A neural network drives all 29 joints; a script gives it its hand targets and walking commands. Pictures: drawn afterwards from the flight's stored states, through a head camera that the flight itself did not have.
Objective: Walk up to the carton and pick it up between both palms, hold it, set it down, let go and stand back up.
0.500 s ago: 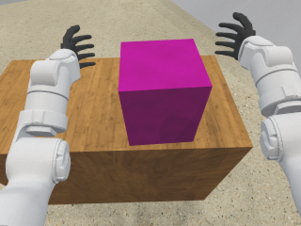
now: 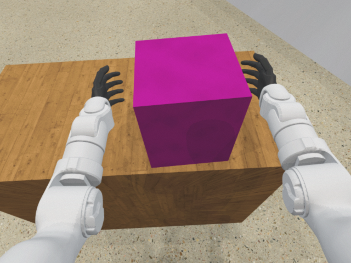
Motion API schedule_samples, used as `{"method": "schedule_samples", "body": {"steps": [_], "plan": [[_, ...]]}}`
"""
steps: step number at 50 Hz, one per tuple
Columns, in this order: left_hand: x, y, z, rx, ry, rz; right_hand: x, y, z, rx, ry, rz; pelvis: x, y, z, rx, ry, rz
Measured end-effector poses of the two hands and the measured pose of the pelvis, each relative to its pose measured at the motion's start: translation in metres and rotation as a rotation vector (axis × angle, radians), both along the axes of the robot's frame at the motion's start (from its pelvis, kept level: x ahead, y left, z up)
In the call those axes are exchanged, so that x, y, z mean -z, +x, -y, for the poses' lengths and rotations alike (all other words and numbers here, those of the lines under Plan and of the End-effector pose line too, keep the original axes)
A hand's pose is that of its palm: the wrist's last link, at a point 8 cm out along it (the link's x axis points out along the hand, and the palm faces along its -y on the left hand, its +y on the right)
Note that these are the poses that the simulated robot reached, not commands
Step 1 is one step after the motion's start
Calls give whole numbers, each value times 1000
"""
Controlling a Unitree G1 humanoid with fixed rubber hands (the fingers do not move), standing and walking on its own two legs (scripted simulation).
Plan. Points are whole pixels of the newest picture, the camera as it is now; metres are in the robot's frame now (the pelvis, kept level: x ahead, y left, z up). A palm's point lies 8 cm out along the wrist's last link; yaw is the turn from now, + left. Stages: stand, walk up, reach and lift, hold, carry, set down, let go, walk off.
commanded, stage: reach and lift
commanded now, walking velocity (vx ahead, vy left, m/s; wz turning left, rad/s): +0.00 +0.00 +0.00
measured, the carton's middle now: (186, 106) +0.48 -0.03 +0.06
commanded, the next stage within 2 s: none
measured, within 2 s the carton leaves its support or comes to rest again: neither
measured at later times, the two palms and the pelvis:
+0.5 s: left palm (108, 103) +0.46 +0.15 +0.10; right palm (257, 93) +0.46 -0.19 +0.11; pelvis +0.00 +0.00 +0.00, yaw -1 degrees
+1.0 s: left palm (119, 103) +0.46 +0.13 +0.10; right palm (251, 95) +0.46 -0.18 +0.11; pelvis +0.01 +0.01 +0.00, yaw -1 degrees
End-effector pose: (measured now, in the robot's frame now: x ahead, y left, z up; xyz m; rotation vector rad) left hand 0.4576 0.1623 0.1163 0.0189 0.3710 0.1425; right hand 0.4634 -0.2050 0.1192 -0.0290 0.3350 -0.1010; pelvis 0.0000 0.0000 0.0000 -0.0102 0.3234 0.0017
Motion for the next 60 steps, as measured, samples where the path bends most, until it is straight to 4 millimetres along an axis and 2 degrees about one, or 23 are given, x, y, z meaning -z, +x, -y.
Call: {"method": "schedule_samples", "body": {"steps": [9,23,34,39,51,60], "plan": [[17,3,7,2,-8,2,12,1,-11,-4,-8,8,1,0,0,17,2,-15],[11,2,10,19,5,29,10,-3,-17,8,-3,11,1,-4,-2,21,-2,-17],[14,3,35,36,6,46,9,-5,-29,2,-3,24,1,-7,-3,19,-4,-28],[15,4,35,17,9,50,10,-5,-30,9,-9,29,0,-6,-5,21,-3,-23],[16,1,36,30,51,84,12,-9,-30,-5,-14,66,-1,9,-6,8,2,-2],[22,-5,34,23,11,107,17,-12,-31,-13,-16,107,-2,25,1,-12,9,48]]}}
